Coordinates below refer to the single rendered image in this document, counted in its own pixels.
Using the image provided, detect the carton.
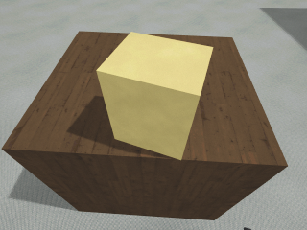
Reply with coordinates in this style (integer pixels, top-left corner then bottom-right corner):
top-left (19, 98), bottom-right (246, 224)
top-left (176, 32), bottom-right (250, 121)
top-left (96, 32), bottom-right (214, 160)

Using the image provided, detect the pedestal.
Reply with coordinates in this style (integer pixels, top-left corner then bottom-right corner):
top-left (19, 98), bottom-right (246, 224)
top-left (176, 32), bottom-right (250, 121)
top-left (2, 31), bottom-right (288, 220)

